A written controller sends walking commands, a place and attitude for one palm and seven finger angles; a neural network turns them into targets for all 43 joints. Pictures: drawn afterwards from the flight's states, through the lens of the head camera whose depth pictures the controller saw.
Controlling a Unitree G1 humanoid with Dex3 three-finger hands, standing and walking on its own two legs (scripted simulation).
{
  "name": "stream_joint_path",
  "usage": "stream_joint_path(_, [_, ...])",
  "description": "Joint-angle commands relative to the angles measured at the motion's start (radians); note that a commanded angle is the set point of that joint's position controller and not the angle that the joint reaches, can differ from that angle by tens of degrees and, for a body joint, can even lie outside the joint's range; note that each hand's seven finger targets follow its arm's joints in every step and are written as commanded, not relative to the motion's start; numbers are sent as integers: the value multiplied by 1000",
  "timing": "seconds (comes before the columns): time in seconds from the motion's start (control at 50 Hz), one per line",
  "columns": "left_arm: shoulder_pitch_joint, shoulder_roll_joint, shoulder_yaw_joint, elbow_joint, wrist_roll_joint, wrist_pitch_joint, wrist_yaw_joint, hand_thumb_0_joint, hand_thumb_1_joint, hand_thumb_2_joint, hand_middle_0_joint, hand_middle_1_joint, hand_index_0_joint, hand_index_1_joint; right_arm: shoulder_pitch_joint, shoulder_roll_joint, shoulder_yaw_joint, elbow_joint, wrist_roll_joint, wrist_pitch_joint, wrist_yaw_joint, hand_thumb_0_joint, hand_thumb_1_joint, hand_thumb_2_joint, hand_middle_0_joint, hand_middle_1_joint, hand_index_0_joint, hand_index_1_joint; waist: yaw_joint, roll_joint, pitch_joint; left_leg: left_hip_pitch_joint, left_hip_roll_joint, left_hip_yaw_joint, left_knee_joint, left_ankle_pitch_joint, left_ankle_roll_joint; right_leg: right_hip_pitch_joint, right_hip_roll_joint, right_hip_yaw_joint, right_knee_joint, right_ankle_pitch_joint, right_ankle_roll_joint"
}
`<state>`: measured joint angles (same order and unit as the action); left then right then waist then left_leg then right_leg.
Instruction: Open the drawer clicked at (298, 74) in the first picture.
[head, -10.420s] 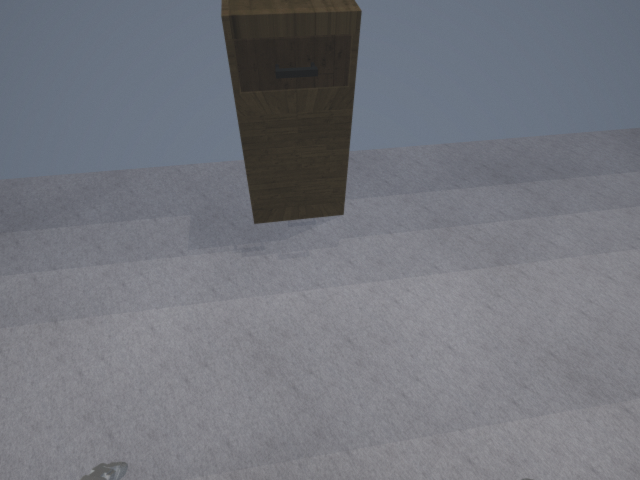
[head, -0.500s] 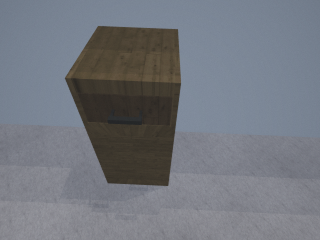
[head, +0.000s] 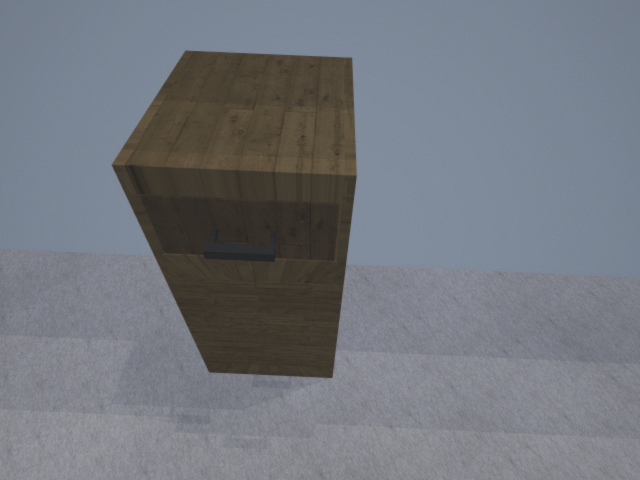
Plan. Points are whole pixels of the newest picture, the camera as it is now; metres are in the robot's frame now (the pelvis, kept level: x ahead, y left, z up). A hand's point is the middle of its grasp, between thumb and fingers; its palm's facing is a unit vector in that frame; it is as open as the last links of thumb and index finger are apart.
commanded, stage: come to a stop and stand still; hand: left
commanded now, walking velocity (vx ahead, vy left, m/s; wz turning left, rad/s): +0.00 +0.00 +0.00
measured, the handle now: (242, 243) +0.52 +0.18 -0.08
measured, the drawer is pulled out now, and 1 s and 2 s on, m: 0.00 0.00 0.00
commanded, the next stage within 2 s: look again from close up in 0.96 s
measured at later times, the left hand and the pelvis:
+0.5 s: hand out of the picture +0.00 +0.18 -0.18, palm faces +0.04 -0.98 -0.20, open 7.4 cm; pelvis -0.02 +0.00 -0.01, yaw +0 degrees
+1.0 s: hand out of the picture -0.08 +0.17 -0.18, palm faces +0.05 -0.99 -0.15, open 7.4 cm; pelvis -0.05 +0.02 +0.00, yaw +0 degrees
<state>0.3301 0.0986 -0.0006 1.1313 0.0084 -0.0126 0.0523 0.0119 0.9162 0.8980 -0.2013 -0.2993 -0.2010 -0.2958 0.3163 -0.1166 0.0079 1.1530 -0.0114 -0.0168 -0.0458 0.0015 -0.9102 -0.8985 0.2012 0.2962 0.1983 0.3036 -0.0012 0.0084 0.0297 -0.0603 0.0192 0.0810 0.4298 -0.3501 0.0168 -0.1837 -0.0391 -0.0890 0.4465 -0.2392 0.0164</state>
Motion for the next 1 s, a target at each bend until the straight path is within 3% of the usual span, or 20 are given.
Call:
stream_joint_path(0.0, [81, 85, 15, -22, 2, -8, 0, 0, 900, 900, -200, -300, -200, -300, 97, -87, -18, -6, 1, -3, -5, 0, -900, -900, 200, 300, 200, 300, -3, 7, 18, -101, 94, -63, -68, 371, 5, 95, -82, 76, -30, 390, -41])
stream_joint_path(0.14, [73, 85, 13, -18, 3, -5, -2, 0, 900, 900, -200, -300, -200, -300, 87, -87, -17, -4, 1, -2, -3, 0, -900, -900, 200, 300, 200, 300, 1, -12, 53, -117, 93, -70, -94, 303, 7, 79, -80, 76, -56, 313, -35])
stream_joint_path(0.16, [12, 254, 3, -104, 15, -16, -11, 0, 900, 900, -200, -300, -200, -300, 50, -201, -30, -117, 2, 3, 16, 0, -900, -900, 200, 300, 200, 300, -25, -140, 187, -199, 55, -114, -115, 273, -8, -34, -28, 66, 6, 165, -37])
stream_joint_path(0.18, [46, 144, 12, -100, 9, -13, -8, 0, 900, 900, -200, -300, -200, -300, 56, -183, -31, -141, -14, -23, 7, 0, -900, -900, 200, 300, 200, 300, -2, -20, 84, -204, 98, -97, -44, 341, 3, -1, -60, 67, 51, 134, -38])
stream_joint_path(0.2, [42, 155, 10, -109, 10, -12, -8, 0, 900, 900, -200, -300, -200, -300, 73, -150, -30, -138, -14, -33, -2, 0, -900, -900, 200, 300, 200, 300, -14, 115, -32, -135, 84, -103, -13, 525, 7, 34, -59, 66, 85, 258, -57])
stream_joint_path(0.22, [68, 134, 8, -112, 7, -16, -7, 0, 900, 900, -200, -300, -200, -300, 90, -134, -24, -133, -10, -33, -8, 0, -900, -900, 200, 300, 200, 300, -7, 115, -106, -98, 94, -101, 26, 590, 11, 56, -58, 62, 82, 293, -64])
stream_joint_path(0.24, [82, 137, 12, -111, 8, -17, -6, 0, 900, 900, -200, -300, -200, -300, 96, -139, -27, -139, -6, -30, -11, 0, -900, -900, 200, 300, 200, 300, -8, 86, -127, -95, 88, -99, 57, 585, 12, 71, -62, 64, 86, 350, -66])
stream_joint_path(0.28, [73, 144, 13, -119, 5, -7, -7, 0, 900, 900, -200, -300, -200, -300, 91, -139, -28, -155, -5, -14, -5, 0, -900, -900, 200, 300, 200, 300, -12, -34, -63, -161, 71, -81, 60, 362, 17, 63, -75, 81, 70, 359, -65])
stream_joint_path(0.32, [49, 151, 17, -134, 5, -1, -8, 0, 900, 900, -200, -300, -200, -300, 83, -143, -30, -159, -4, -4, -1, 0, -900, -900, 200, 300, 200, 300, -16, -43, 13, -207, 67, -87, 26, 241, 18, 22, -80, 89, 55, 292, -61])
stream_joint_path(0.38, [43, 151, 14, -138, 2, 4, -7, 0, 900, 900, -200, -300, -200, -300, 58, -144, -22, -159, -6, -1, 7, 0, -900, -900, 200, 300, 200, 300, -5, 6, 42, -217, 77, -87, 3, 243, 21, 15, -67, 85, 39, 225, -52])
stream_joint_path(0.44, [36, 161, 15, -136, 1, 0, -6, 0, 900, 900, -200, -300, -200, -300, 49, -149, -23, -151, -2, 1, 9, 0, -900, -900, 200, 300, 200, 300, -6, -25, 36, -205, 76, -85, -5, 231, 18, 30, -77, 95, 20, 255, -49])
stream_joint_path(0.56, [19, 160, 11, -129, 2, 4, -7, 0, 900, 900, -200, -300, -200, -300, 35, -150, -17, -133, -2, 4, 18, 0, -900, -900, 200, 300, 200, 300, 1, 10, 75, -233, 80, -94, -70, 117, 18, 20, -69, 96, -30, 130, -35])
stream_joint_path(0.62, [21, 156, 10, -123, 2, 3, -7, 0, 900, 900, -200, -300, -200, -300, 33, -148, -17, -124, -2, 6, 20, 0, -900, -900, 200, 300, 200, 300, 3, -7, 89, -245, 79, -98, -92, 67, 18, 17, -71, 97, -52, 94, -30])
stream_joint_path(0.7, [32, 145, 9, -111, 2, 1, -7, 0, 900, 900, -200, -300, -200, -300, 45, -143, -19, -107, -1, 3, 22, 0, -900, -900, 200, 300, 200, 300, 4, -8, 68, -232, 78, -103, -105, 69, 20, 27, -72, 93, -60, 102, -26])
stream_joint_path(0.98, [84, 94, 4, -52, 7, -1, -3, 0, 900, 900, -200, -300, -200, -300, 85, -114, -22, -57, 3, 5, 19, 0, -900, -900, 200, 300, 200, 300, 4, 3, 90, -257, 87, -122, -154, -5, 22, 18, -71, 78, -63, 84, -18])
